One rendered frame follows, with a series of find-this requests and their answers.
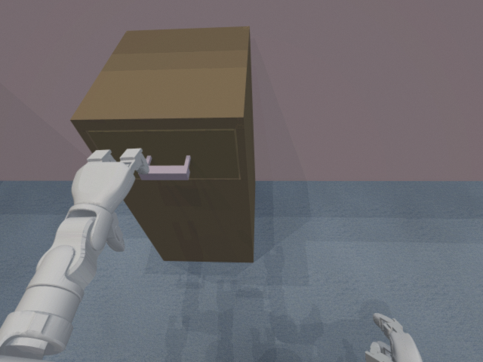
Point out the robot left forearm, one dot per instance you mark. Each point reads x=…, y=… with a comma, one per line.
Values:
x=42, y=322

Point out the cabinet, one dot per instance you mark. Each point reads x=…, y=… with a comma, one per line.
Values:
x=170, y=79

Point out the left robot hand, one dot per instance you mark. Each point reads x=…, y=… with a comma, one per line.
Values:
x=105, y=183

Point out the drawer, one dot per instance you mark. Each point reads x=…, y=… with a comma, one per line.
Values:
x=213, y=152

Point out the handle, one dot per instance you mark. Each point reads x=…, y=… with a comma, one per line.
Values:
x=167, y=172

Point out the right robot hand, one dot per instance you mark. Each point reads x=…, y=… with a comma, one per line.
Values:
x=402, y=347

